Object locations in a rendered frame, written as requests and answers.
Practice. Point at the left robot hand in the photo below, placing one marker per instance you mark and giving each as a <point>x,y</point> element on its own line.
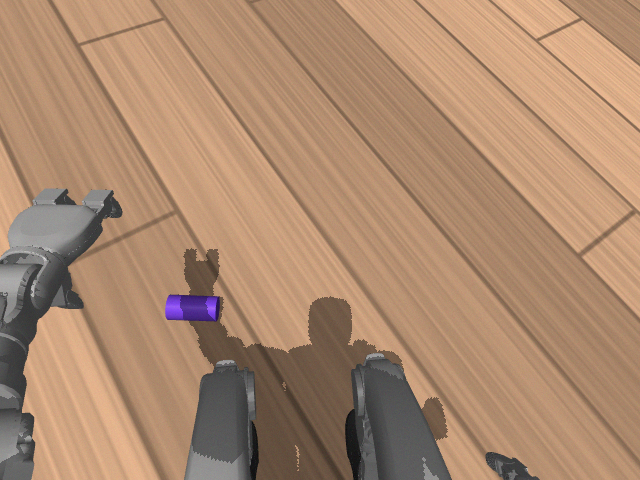
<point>55,223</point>

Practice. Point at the right robot hand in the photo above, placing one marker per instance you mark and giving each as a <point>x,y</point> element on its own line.
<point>508,469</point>

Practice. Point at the right robot foot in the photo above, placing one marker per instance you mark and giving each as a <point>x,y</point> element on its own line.
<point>352,445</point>

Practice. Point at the can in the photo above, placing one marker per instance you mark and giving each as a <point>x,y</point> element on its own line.
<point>192,308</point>

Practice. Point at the left robot arm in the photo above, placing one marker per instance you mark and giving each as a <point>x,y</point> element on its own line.
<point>30,278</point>

